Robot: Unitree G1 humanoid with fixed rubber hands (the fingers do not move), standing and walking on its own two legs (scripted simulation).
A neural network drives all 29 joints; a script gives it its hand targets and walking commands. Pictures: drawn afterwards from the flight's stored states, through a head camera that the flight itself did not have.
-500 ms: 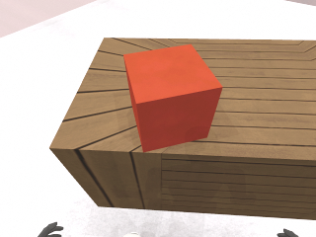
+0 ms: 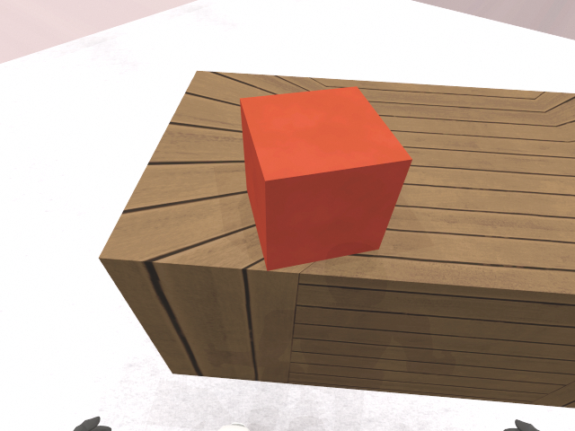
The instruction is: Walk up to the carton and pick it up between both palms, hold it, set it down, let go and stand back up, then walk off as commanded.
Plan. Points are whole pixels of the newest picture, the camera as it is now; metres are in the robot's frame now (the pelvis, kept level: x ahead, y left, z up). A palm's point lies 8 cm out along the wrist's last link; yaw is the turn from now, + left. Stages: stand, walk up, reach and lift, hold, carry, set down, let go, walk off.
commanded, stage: walk up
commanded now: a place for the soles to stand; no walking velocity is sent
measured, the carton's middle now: (312, 177) +0.56 -0.02 +0.03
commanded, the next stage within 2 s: none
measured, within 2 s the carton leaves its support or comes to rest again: neither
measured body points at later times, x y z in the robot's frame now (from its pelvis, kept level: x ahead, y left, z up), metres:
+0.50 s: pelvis +0.02 +0.01 +0.01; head +0.05 +0.03 +0.46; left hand +0.11 +0.33 -0.10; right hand +0.15 -0.31 -0.07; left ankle +0.07 +0.15 -0.69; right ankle +0.02 -0.11 -0.70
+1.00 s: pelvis +0.10 -0.01 +0.01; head +0.13 -0.01 +0.46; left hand +0.19 +0.31 -0.08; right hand +0.22 -0.33 -0.08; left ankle +0.08 +0.14 -0.68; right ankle +0.11 -0.13 -0.70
